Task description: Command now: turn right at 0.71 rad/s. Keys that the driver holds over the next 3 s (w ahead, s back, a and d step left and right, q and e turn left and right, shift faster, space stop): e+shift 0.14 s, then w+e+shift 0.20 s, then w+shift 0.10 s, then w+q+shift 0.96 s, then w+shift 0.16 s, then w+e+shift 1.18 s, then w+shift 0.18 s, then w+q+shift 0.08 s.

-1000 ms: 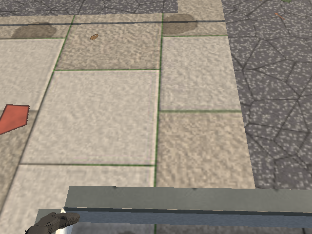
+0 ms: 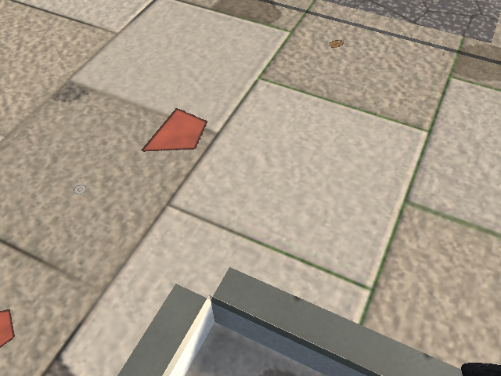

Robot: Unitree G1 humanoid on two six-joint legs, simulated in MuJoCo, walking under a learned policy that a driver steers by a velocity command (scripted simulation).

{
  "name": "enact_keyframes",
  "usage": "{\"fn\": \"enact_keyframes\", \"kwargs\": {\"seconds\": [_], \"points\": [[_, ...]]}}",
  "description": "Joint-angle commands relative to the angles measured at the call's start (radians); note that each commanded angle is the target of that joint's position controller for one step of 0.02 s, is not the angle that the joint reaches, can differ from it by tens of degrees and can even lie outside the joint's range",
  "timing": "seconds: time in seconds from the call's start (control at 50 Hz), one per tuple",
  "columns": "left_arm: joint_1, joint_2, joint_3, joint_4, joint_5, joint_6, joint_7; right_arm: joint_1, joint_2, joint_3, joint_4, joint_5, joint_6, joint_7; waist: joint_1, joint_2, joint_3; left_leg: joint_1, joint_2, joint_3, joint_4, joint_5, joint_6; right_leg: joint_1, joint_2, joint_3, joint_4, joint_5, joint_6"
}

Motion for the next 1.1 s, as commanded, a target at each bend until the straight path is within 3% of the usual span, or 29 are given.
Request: {"fn": "enact_keyframes", "kwargs": {"seconds": [0.02, 0.06, 0.08, 0.1, 0.14, 0.16, 0.18, 0.22, 0.24, 0.3, 0.36, 0.38, 0.44, 0.52, 0.58, 0.6, 0.62, 0.64, 0.66, 0.7, 0.74, 0.8, 0.88, 0.96, 1.0, 1.02, 1.06, 1.08, 1.1], "points": [[-0.105, 0.181, 0.061, -0.103, -0.017, 0.032, 0.023, 0.044, -0.044, -0.022, -0.053, 0.015, -0.03, 0.02, -0.049, -0.166, -0.194, 0.03, 0.001, 0.003, -0.212, 0.146, -0.02, 0.195, -0.163, 0.278, -0.108, 0.345, -0.177], [-0.127, 0.136, 0.048, -0.13, -0.019, 0.047, 0.022, 0.148, -0.094, -0.048, -0.009, 0.016, -0.025, 0.026, -0.079, -0.11, -0.194, 0.292, 0.08, -0.025, -0.423, 0.336, 0.019, -0.02, -0.076, 0.217, -0.035, 0.063, -0.097], [-0.059, 0.049, 0.026, -0.132, -0.001, 0.044, 0.015, 0.127, -0.193, -0.069, -0.03, -0.01, -0.011, 0.014, -0.028, 0.172, -0.178, 0.391, 0.349, -0.327, -0.485, 0.349, 0.139, -0.244, 0.069, 0.051, 0.225, -0.285, -0.024], [-0.04, 0.116, 0.043, -0.145, 0.013, 0.025, 0.01, 0.077, -0.196, -0.064, -0.057, -0.062, -0.015, 0.02, -0.009, 0.248, -0.139, 0.262, 0.52, -0.493, -0.504, 0.424, 0.255, -0.327, 0.028, 0.018, 0.442, -0.394, 0.009], [-0.009, 0.191, 0.068, -0.101, 0.009, 0.026, 0.002, -0.027, -0.111, -0.039, -0.084, -0.043, -0.033, 0.005, 0.031, 0.099, -0.063, 0.197, 0.431, -0.286, -0.484, 0.453, 0.232, -0.316, -0.052, -0.015, 0.621, -0.261, 0.037], [0.027, 0.129, 0.045, -0.056, 0.108, 0.054, -0.04, 0.045, -0.081, -0.013, -0.055, -0.041, -0.018, 0.001, 0.017, -0.004, -0.051, 0.179, 0.381, -0.171, -0.513, 0.329, 0.184, -0.27, -0.029, -0.094, 0.647, -0.179, 0.014], [0.015, 0.098, 0.036, -0.065, 0.103, 0.069, -0.073, 0.085, -0.102, -0.018, -0.042, -0.04, -0.017, -0.001, -0.01, 0.077, -0.034, 0.201, 0.339, -0.133, -0.548, 0.209, 0.164, -0.301, -0.042, -0.12, 0.67, -0.131, 0.011], [-0.032, 0.115, 0.032, -0.077, 0.071, 0.081, -0.113, 0.138, -0.142, -0.028, -0.029, -0.037, -0.023, 0.005, -0.049, 0.146, -0.024, 0.267, 0.333, -0.11, -0.598, 0.019, 0.131, -0.361, -0.054, -0.148, 0.679, -0.086, 0.009], [-0.123, 0.132, 0.039, -0.136, -0.052, 0.04, -0.064, 0.153, -0.171, -0.046, -0.047, -0.005, -0.055, -0.015, -0.089, 0.169, -0.021, 0.374, 0.36, -0.135, -0.61, -0.005, 0.148, -0.491, -0.097, -0.121, 0.675, -0.027, 0.017], [-0.178, 0.108, 0.025, -0.156, -0.012, -0.007, -0.034, 0.254, -0.155, -0.045, -0.009, -0.006, -0.085, -0.029, -0.132, 0.108, -0.027, 0.544, 0.417, -0.115, -0.606, 0.061, 0.138, -0.599, -0.117, -0.107, 0.625, 0.014, 0.032], [-0.18, 0.075, 0.013, -0.169, -0.01, -0.018, -0.041, 0.289, -0.152, -0.046, 0.016, -0.01, -0.095, -0.018, -0.136, 0.118, 0.011, 0.518, 0.416, -0.039, -0.626, 0.103, 0.142, -0.601, -0.134, -0.116, 0.601, 0.039, 0.03], [-0.203, 0.058, 0.005, -0.143, 0.126, 0.031, -0.091, 0.356, -0.114, -0.023, 0.064, -0.042, -0.09, 0.011, -0.135, 0.025, 0.039, 0.445, 0.404, 0.022, -0.64, 0.088, 0.131, -0.545, -0.079, -0.152, 0.587, 0.013, 0.011], [-0.208, 0.029, -0.004, -0.146, 0.082, 0.036, -0.133, 0.352, -0.112, -0.021, 0.094, -0.044, -0.105, 0.025, -0.115, 0.12, 0.096, 0.371, 0.398, 0.087, -0.66, 0.114, 0.123, -0.51, -0.074, -0.128, 0.488, 0.082, -0.028], [-0.318, 0.016, -0.032, -0.176, 0.081, -0.003, -0.13, 0.348, -0.123, -0.011, 0.152, -0.033, -0.106, 0.025, -0.098, 0.112, 0.114, 0.312, 0.389, 0.178, -0.677, 0.455, 0.145, -0.297, -0.051, -0.225, 0.192, 0.026, -0.081], [-0.14, 0.029, -0.029, -0.129, 0.093, -0.013, -0.09, 0.372, -0.165, -0.008, 0.223, -0.006, -0.091, 0.024, 0.009, 0.154, -0.021, 0.303, 0.379, 0.196, -0.4, 1.235, 0.188, 0.081, 0.046, -0.318, 0.106, -0.108, -0.147], [0.091, 0.052, -0.013, -0.055, 0.093, -0.027, -0.074, 0.327, -0.182, -0.01, 0.225, 0.006, -0.088, 0.027, 0.137, 0.126, -0.117, 0.214, 0.34, 0.217, -0.162, 1.251, 0.176, 0.345, 0.058, -0.298, -0.023, -0.025, -0.162], [0.267, 0.128, 0.014, 0.002, 0.113, -0.037, -0.051, 0.292, -0.147, 0.0, 0.198, 0.008, -0.096, 0.034, 0.211, 0.062, -0.234, -0.058, 0.271, 0.199, 0.127, 0.841, 0.162, 0.671, -0.08, -0.151, -0.028, -0.119, -0.145], [0.318, 0.256, 0.027, 0.002, 0.127, -0.054, -0.029, 0.274, 0.031, 0.04, 0.12, 0.011, -0.1, 0.053, 0.154, -0.201, -0.297, -0.356, 0.126, 0.082, 0.461, -0.006, 0.137, 0.803, -0.425, 0.309, -0.169, -0.433, -0.139], [0.294, 0.256, 0.031, 0.001, 0.107, -0.05, -0.017, 0.219, -0.042, 0.016, 0.109, 0.033, -0.097, 0.046, 0.181, -0.141, -0.305, -0.435, 0.085, -0.091, 0.625, 0.146, 0.148, 0.665, -0.458, 0.505, -0.314, -0.431, -0.131], [0.141, 0.092, -0.014, 0.022, 0.089, -0.049, -0.027, 0.259, -0.022, 0.013, 0.138, 0.007, -0.079, 0.047, 0.038, -0.08, -0.074, -0.494, 0.18, -0.003, 0.763, 0.25, 0.135, 0.441, -0.38, 0.209, -0.287, -0.379, -0.113], [0.096, 0.006, -0.04, 0.043, 0.071, -0.07, -0.033, 0.309, 0.021, 0.015, 0.172, -0.015, -0.048, 0.062, -0.038, -0.09, -0.027, -0.485, 0.208, 0.015, 0.861, 0.31, 0.114, 0.292, -0.304, 0.029, -0.301, -0.251, -0.071], [0.128, -0.032, -0.05, 0.111, 0.068, -0.101, -0.043, 0.225, 0.095, 0.03, 0.13, -0.014, -0.011, 0.079, -0.077, -0.091, 0.048, -0.615, 0.199, 0.016, 0.999, 0.375, 0.104, 0.161, -0.276, -0.135, -0.313, -0.148, -0.038], [0.27, -0.059, -0.072, 0.222, 0.081, -0.129, -0.058, -0.058, 0.185, 0.078, -0.021, -0.011, 0.019, 0.018, -0.068, -0.119, 0.126, -1.042, 0.124, 0.044, 1.499, 0.201, 0.171, 0.214, -0.349, -0.196, -0.351, 0.019, -0.062], [0.347, -0.066, -0.102, 0.301, 0.061, -0.12, -0.035, -0.263, 0.14, 0.108, -0.157, 0.003, 0.019, 0.016, -0.11, -0.007, 0.198, -1.033, 0.115, 0.165, 1.137, 0.095, 0.219, 0.225, -0.252, -0.411, -0.453, 0.327, 0.005], [0.268, -0.041, -0.118, 0.237, 0.018, -0.105, 0.01, -0.146, 0.089, 0.113, -0.103, 0.009, 0.029, 0.055, -0.168, 0.05, 0.083, -0.516, 0.067, 0.39, 0.792, 0.152, 0.226, 0.06, -0.181, -0.567, -0.449, 0.955, -0.003], [0.282, 0.07, -0.097, 0.193, -0.003, -0.111, 0.037, -0.076, 0.058, 0.103, -0.078, 0.005, 0.031, 0.067, -0.2, 0.001, -0.065, -0.263, 0.022, 0.434, 0.721, 0.174, 0.228, 0.094, -0.228, -0.532, -0.332, 1.473, -0.026], [0.192, 0.261, -0.032, 0.118, 0.001, -0.087, 0.064, 0.221, -0.016, 0.063, -0.001, 0.0, 0.04, 0.073, -0.338, -0.185, -0.325, 0.001, -0.034, 0.329, 0.58, 0.04, 0.253, 0.303, -0.302, -0.47, 0.099, 1.928, -0.057], [0.141, 0.303, -0.001, 0.072, 0.013, -0.067, 0.044, 0.339, -0.098, 0.028, 0.035, 0.005, 0.026, 0.072, -0.352, -0.225, -0.375, 0.099, -0.074, 0.188, 0.43, -0.143, 0.281, 0.328, -0.317, -0.414, 0.429, 1.892, -0.073], [0.14, 0.196, -0.005, 0.053, 0.027, -0.065, 0.003, 0.25, -0.153, -0.007, 0.018, 0.016, -0.011, 0.073, -0.285, -0.085, -0.313, 0.192, -0.035, -0.089, 0.11, -0.137, 0.359, 0.142, -0.19, -0.374, 0.856, 0.929, -0.078]]}}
